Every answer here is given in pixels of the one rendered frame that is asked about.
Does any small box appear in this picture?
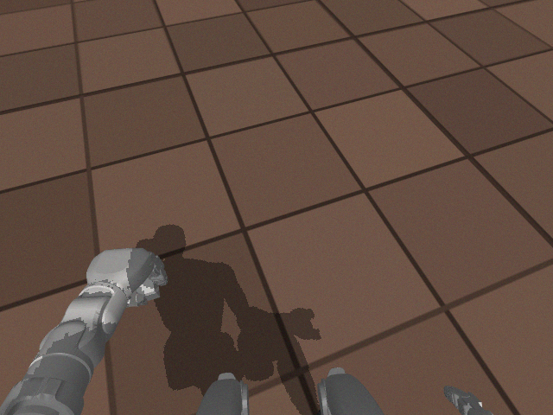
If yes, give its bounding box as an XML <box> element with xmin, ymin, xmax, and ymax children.
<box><xmin>126</xmin><ymin>278</ymin><xmax>160</xmax><ymax>308</ymax></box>

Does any left robot hand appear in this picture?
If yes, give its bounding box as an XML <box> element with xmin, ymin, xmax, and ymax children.
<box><xmin>86</xmin><ymin>248</ymin><xmax>168</xmax><ymax>307</ymax></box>

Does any right robot hand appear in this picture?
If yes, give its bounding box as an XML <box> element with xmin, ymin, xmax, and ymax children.
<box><xmin>443</xmin><ymin>386</ymin><xmax>493</xmax><ymax>415</ymax></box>

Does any left robot arm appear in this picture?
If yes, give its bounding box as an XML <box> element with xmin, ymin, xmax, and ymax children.
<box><xmin>0</xmin><ymin>282</ymin><xmax>128</xmax><ymax>415</ymax></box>

